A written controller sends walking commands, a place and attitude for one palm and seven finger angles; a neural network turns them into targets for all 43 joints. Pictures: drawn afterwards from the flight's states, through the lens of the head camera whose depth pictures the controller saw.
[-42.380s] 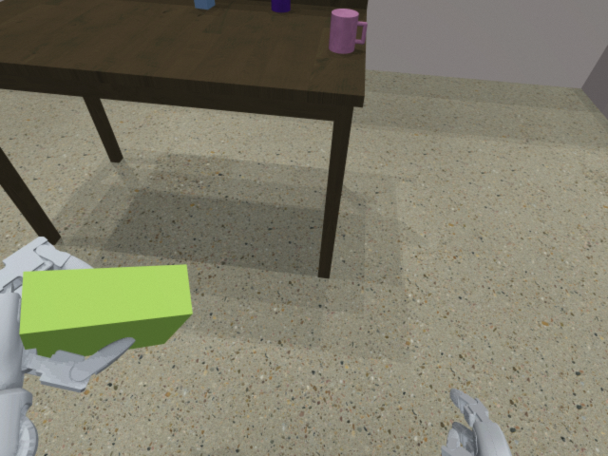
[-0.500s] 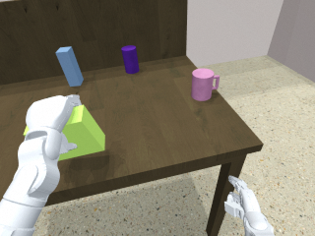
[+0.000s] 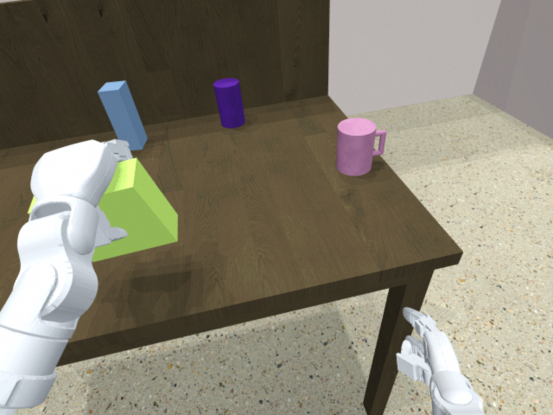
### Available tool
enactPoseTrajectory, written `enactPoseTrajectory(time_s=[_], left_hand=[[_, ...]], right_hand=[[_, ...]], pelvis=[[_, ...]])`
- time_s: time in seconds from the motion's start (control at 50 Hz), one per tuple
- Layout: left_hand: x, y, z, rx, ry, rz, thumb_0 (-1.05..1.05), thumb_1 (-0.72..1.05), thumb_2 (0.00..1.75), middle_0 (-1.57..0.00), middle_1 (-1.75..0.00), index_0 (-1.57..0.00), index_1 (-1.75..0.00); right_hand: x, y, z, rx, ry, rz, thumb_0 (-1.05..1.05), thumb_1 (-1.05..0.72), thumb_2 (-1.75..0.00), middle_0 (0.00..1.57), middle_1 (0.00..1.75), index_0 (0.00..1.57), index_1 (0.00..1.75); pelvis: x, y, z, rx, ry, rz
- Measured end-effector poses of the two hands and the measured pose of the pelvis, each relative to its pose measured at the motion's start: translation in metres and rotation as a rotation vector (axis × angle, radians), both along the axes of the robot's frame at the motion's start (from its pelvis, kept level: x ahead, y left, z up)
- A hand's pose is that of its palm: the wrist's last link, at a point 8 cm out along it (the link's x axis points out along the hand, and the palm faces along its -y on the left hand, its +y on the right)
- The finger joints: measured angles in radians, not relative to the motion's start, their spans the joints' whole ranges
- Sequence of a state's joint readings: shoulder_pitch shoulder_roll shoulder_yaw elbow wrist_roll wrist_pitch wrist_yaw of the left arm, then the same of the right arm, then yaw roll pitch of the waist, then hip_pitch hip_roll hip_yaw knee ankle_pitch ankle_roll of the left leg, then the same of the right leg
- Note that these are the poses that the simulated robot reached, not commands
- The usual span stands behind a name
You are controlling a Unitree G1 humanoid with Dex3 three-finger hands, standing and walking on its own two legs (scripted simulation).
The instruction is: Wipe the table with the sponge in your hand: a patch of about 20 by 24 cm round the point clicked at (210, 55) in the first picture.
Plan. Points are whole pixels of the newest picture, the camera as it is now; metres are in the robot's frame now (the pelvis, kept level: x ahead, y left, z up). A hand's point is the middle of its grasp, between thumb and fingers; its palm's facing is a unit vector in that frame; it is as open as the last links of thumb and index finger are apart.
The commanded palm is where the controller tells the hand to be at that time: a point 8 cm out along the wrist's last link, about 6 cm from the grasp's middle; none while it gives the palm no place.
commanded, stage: lift the sponge slowly off the table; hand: left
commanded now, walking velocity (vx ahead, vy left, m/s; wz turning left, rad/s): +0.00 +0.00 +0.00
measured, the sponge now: (121, 222) +0.29 +0.28 +0.17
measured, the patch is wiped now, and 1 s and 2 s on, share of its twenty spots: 0.95 0.95 0.95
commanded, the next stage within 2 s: bring the sponge back beside the body in 0.28 s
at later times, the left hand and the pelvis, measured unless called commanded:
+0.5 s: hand (101, 195) +0.27 +0.27 +0.24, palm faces +0.31 -0.09 -0.95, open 9.5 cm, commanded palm +0.22 +0.27 +0.31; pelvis +0.00 +0.00 +0.00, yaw -1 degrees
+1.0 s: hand (87, 223) +0.23 +0.28 +0.22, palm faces +0.29 -0.10 -0.95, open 9.5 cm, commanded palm +0.18 +0.27 +0.30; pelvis -0.01 +0.00 +0.00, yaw -1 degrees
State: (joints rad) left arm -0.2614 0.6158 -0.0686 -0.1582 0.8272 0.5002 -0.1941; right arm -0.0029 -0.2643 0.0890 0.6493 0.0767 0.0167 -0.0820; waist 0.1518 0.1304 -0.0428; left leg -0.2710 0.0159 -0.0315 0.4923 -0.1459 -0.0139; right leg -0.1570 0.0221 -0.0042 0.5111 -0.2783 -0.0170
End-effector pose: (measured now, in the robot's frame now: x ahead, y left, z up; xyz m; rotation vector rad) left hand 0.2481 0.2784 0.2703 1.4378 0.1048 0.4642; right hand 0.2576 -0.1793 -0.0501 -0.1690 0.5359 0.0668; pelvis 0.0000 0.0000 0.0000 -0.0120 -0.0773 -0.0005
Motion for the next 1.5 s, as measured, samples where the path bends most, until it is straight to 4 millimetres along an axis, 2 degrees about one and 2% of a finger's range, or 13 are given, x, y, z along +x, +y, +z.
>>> enactPoseTrajectory(time_s=[0.2, 0.36, 0.5, 0.62, 0.84, 1.04, 1.28, 1.5], left_hand=[[0.005, -0.007, 0.013, 0.000, -0.027, -0.017, -0.01, -0.48, 1.09, -0.79, -1.38, -0.81, -1.38], [-0.007, -0.018, 0.023, -0.010, -0.078, -0.061, -0.01, -0.48, 1.09, -0.79, -1.39, -0.81, -1.38], [-0.017, -0.010, 0.015, -0.029, -0.067, -0.022, -0.01, -0.48, 1.09, -0.79, -1.38, -0.81, -1.38], [-0.022, -0.015, 0.007, -0.032, -0.058, -0.039, -0.01, -0.48, 1.09, -0.79, -1.38, -0.81, -1.38], [-0.036, -0.008, 0.010, -0.019, -0.074, -0.023, -0.01, -0.48, 1.09, -0.79, -1.38, -0.81, -1.38], [-0.052, -0.004, -0.004, -0.036, -0.045, -0.030, -0.01, -0.48, 1.09, -0.79, -1.38, -0.81, -1.38], [-0.068, 0.004, -0.005, -0.040, -0.072, -0.031, -0.01, -0.48, 1.09, -0.79, -1.38, -0.81, -1.38], [-0.088, 0.002, -0.010, -0.043, -0.083, -0.064, -0.01, -0.48, 1.09, -0.79, -1.38, -0.81, -1.38]], right_hand=[[0.000, -0.001, 0.000, 0.004, -0.002, 0.000, 0.01, -0.90, -0.90, 0.20, 0.30, 0.22, 0.31], [0.000, -0.002, 0.000, 0.024, 0.004, -0.004, 0.01, -0.90, -0.90, 0.20, 0.30, 0.21, 0.31], [0.001, -0.003, 0.003, 0.015, -0.004, -0.002, 0.01, -0.90, -0.90, 0.20, 0.30, 0.20, 0.30], [0.000, -0.002, 0.003, 0.003, -0.011, 0.004, 0.01, -0.90, -0.90, 0.20, 0.30, 0.20, 0.30], [-0.002, 0.000, 0.006, 0.020, -0.026, 0.005, 0.01, -0.90, -0.90, 0.20, 0.30, 0.19, 0.30], [-0.002, 0.001, 0.007, -0.003, -0.036, 0.006, 0.01, -0.90, -0.90, 0.20, 0.30, 0.20, 0.30], [-0.005, 0.008, 0.009, -0.007, -0.044, 0.004, 0.01, -0.90, -0.90, 0.20, 0.30, 0.18, 0.29], [-0.009, 0.015, 0.013, -0.004, -0.058, 0.014, 0.01, -0.90, -0.90, 0.21, 0.30, 0.19, 0.29]], pelvis=[[0.001, -0.001, 0.000, 0.001, 0.002, 0.000], [0.001, -0.001, 0.000, 0.005, 0.006, -0.013], [-0.001, -0.002, -0.001, 0.004, -0.001, -0.009], [-0.004, -0.003, -0.001, 0.003, -0.009, -0.004], [-0.006, -0.003, -0.002, 0.002, -0.012, -0.014], [-0.007, 0.000, -0.002, 0.000, -0.020, -0.013], [-0.011, 0.004, -0.002, -0.003, -0.030, -0.015], [-0.014, 0.009, -0.003, -0.006, -0.038, -0.022]])
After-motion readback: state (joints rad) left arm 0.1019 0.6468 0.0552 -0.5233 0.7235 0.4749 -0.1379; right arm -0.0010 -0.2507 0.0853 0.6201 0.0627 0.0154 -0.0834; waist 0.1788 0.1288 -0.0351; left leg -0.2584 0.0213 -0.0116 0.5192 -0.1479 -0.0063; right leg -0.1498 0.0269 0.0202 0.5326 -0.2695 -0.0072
